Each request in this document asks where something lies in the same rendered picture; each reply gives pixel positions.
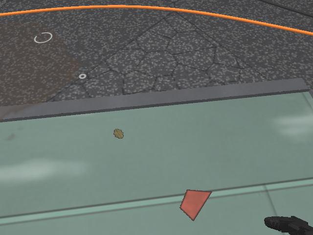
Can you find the right robot hand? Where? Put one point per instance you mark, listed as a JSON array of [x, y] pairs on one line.
[[292, 225]]

